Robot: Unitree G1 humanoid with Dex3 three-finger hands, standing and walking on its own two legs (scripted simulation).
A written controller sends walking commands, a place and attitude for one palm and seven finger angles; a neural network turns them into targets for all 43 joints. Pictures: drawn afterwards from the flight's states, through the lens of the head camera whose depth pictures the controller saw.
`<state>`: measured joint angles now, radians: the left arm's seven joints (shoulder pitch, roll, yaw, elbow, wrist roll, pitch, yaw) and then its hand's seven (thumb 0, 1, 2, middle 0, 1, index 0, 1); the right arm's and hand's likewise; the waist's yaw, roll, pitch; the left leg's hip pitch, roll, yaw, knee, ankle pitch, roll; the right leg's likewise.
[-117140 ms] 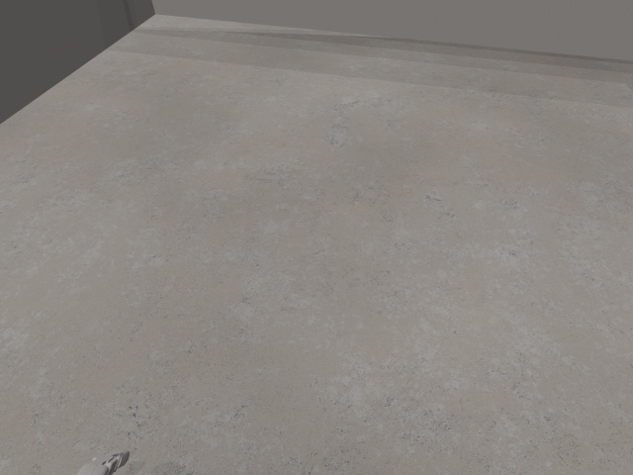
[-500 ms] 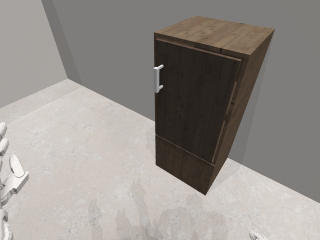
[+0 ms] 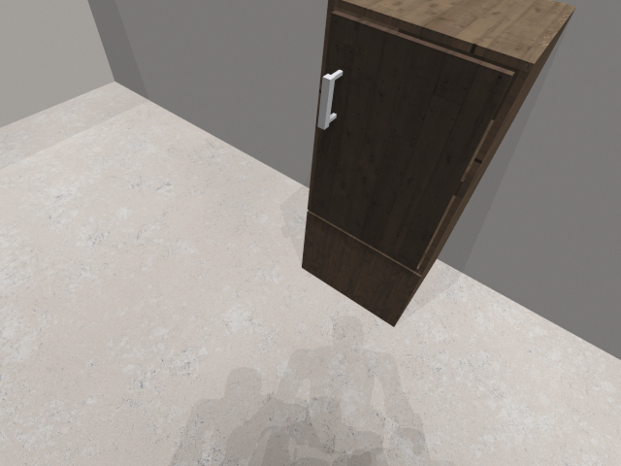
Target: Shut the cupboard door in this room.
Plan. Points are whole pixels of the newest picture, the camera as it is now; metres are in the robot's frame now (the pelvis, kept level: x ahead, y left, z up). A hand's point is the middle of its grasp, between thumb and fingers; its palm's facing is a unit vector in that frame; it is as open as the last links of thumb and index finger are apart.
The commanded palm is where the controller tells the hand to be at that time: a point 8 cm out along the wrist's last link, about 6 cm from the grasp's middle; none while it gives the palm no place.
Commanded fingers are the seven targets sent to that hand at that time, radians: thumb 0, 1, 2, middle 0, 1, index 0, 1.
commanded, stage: let the arm hang, fingers relaxed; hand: left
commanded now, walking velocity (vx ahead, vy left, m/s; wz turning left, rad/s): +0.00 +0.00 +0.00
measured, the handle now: (330, 99) +0.87 +0.02 +0.02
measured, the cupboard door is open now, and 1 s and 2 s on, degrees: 0 0 0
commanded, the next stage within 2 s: look to check the result in 0.62 s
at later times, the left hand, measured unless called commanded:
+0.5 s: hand out of the picture +0.01 +0.20 -0.17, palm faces -0.01 -0.96 -0.26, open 7.3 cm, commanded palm none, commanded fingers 0.00 0.90 0.90 -0.20 -0.30 -0.20 -0.30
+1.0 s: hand out of the picture +0.07 +0.21 -0.16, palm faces -0.03 -0.95 -0.31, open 7.3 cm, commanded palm none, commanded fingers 0.00 0.90 0.90 -0.20 -0.30 -0.20 -0.30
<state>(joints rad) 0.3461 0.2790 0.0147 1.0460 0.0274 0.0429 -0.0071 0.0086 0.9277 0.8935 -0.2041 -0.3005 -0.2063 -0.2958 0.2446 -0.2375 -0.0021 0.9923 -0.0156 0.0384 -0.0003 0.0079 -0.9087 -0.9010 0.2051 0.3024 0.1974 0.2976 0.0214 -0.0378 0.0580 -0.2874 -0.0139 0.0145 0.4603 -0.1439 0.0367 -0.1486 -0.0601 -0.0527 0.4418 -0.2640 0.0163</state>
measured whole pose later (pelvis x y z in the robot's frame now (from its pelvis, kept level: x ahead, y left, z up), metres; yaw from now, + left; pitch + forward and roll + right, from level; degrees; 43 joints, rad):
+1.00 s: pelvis +0.03 -0.03 +0.01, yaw -1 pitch -2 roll +0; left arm 0.18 0.30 0.02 1.13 0.02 -0.01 0.01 0.01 0.91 0.89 -0.20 -0.30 -0.20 -0.30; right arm 0.17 -0.27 -0.02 1.12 -0.01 0.00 -0.01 0.00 -0.91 -0.90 0.21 0.30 0.20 0.30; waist 0.00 0.01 0.06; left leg -0.20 0.01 0.02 0.37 -0.14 0.00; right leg -0.07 -0.02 -0.01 0.36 -0.25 0.02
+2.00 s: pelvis +0.05 -0.02 +0.01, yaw -2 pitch -2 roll +0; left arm 0.22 0.25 0.01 1.14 0.02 -0.01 0.02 0.00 0.91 0.89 -0.20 -0.30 -0.20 -0.30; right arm 0.18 -0.23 -0.01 1.14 -0.01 0.01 -0.02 0.00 -0.91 -0.90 0.21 0.30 0.20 0.30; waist 0.00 -0.01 0.06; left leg -0.15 0.00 0.02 0.36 -0.17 0.00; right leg -0.01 -0.03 -0.01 0.31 -0.26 0.02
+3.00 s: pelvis +0.04 -0.03 +0.01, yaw -2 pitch -3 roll +0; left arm 0.23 0.24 0.02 1.15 0.02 -0.01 0.02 0.00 0.91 0.89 -0.20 -0.30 -0.20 -0.30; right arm 0.19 -0.25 -0.01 1.13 -0.01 0.00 -0.02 0.00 -0.91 -0.90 0.20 0.30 0.20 0.30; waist 0.00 0.00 0.06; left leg -0.14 0.01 0.02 0.34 -0.15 0.00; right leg -0.02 -0.02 -0.01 0.32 -0.26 0.01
